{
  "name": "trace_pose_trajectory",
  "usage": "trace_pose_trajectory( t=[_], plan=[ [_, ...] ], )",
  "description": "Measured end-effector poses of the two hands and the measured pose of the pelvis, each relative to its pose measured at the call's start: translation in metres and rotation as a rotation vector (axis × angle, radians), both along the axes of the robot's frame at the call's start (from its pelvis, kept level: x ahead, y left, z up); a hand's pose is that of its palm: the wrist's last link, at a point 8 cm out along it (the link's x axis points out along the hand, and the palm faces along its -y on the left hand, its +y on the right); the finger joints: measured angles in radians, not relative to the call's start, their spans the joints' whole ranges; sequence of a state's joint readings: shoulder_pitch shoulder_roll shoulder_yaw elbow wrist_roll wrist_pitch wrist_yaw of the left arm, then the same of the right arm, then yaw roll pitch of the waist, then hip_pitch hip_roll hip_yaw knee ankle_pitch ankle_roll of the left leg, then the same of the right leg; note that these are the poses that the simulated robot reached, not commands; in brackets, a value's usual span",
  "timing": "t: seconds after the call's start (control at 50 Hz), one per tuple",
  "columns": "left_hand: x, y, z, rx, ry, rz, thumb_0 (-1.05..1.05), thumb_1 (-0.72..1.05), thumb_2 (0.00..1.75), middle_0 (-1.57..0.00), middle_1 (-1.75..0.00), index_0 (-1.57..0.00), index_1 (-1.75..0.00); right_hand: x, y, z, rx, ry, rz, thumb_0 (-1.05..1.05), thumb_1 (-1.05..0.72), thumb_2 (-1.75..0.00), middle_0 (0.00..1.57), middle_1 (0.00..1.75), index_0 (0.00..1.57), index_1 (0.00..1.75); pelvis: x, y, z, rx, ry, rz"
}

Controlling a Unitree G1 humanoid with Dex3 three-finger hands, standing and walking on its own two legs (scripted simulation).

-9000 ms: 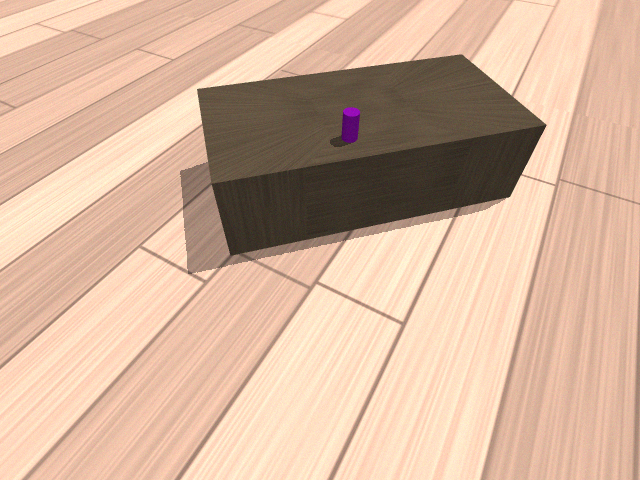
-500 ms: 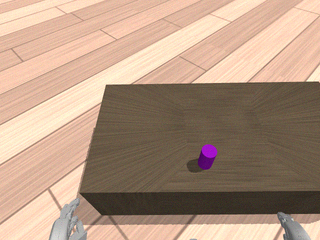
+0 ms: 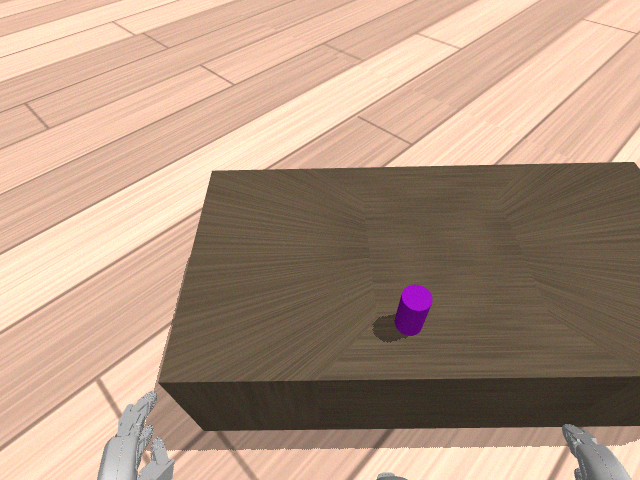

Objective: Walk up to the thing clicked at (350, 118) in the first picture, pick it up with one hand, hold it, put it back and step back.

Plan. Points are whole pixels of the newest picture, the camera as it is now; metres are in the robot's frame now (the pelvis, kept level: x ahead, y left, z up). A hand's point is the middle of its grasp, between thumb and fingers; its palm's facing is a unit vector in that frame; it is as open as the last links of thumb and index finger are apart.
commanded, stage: go down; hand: right
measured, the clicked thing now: (412, 310) +0.49 -0.19 -0.27
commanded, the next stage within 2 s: approach in 1.28 s
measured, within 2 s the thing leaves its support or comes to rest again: neither
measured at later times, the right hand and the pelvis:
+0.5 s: hand (572, 359) +0.28 -0.32 -0.02, palm faces +0.14 +0.97 -0.22, open 17.3 cm; pelvis +0.00 +0.00 +0.00, yaw +0 degrees
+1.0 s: hand (587, 298) +0.35 -0.35 +0.01, palm faces +0.14 +0.98 -0.13, open 17.6 cm; pelvis -0.02 +0.00 -0.01, yaw +2 degrees
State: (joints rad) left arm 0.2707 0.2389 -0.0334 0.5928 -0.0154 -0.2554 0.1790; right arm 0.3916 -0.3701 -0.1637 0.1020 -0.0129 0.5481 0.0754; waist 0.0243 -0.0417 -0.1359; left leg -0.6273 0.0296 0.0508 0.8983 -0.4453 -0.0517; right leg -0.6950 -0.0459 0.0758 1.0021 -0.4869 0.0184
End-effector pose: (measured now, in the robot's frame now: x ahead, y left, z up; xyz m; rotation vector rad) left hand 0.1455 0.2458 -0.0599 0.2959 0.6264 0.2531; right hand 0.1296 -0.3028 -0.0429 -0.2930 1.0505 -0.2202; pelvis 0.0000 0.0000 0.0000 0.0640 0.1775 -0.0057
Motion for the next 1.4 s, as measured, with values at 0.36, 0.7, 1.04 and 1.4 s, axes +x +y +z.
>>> trace_pose_trajectory(
  t=[0.36, 0.7, 1.04, 1.4],
  plan=[
    [-0.008, 0.011, -0.005, 0.043, 0.044, 0.02, 0.01, 0.89, 0.9, -0.21, -0.3, -0.2, -0.3, 0.084, -0.044, 0.038, 0.024, -0.271, -0.037, -0.01, 0.5, -0.06, 0.05, 0.05, 0.05, 0.06, 0.001, 0.006, 0.001, 0.0, -0.001, -0.007],
    [-0.069, 0.036, -0.025, 0.075, 0.301, 0.069, 0.01, 0.88, 0.9, -0.21, -0.29, -0.2, -0.3, 0.153, -0.079, 0.053, 0.125, -0.483, 0.026, -0.01, 0.54, -0.06, 0.04, 0.06, 0.05, 0.06, -0.006, 0.004, -0.004, -0.013, 0.059, 0.021],
    [-0.103, 0.035, -0.029, 0.075, 0.42, 0.038, 0.01, 0.91, 0.9, -0.2, -0.29, -0.2, -0.3, 0.194, -0.1, 0.068, 0.152, -0.644, 0.049, -0.02, 0.57, -0.05, 0.05, 0.05, 0.04, 0.06, -0.018, 0.004, -0.009, -0.011, 0.106, 0.034],
    [-0.103, 0.025, -0.028, 0.079, 0.488, 0.031, 0.0, 0.92, 0.9, -0.2, -0.3, -0.2, -0.3, 0.222, -0.114, 0.067, 0.179, -0.706, 0.069, -0.02, 0.52, -0.05, 0.06, 0.05, 0.05, 0.05, -0.007, -0.008, -0.011, 0.006, 0.141, 0.041]
  ],
)
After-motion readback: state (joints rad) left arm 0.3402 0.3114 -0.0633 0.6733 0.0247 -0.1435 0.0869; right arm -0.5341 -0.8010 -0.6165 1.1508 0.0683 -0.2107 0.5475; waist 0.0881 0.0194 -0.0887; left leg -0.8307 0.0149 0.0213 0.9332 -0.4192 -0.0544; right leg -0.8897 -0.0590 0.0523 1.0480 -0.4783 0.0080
